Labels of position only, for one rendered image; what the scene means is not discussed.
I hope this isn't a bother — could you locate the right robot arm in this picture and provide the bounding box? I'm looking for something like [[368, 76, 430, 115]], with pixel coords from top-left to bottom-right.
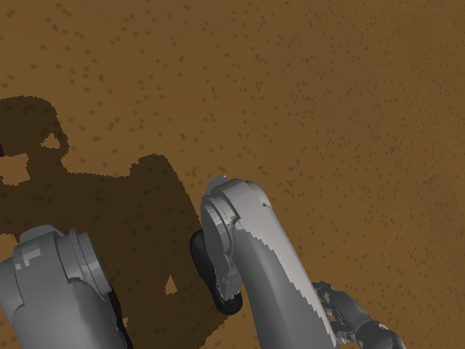
[[355, 321, 407, 349]]

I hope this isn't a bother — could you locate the left robot foot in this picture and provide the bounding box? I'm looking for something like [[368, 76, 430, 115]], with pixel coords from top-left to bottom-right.
[[107, 284, 134, 349]]

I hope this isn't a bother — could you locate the right robot hand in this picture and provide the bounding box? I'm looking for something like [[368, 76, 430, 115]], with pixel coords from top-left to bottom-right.
[[311, 281, 373, 345]]

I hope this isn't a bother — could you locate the right robot foot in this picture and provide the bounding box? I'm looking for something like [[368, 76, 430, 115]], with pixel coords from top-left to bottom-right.
[[190, 229, 243, 315]]

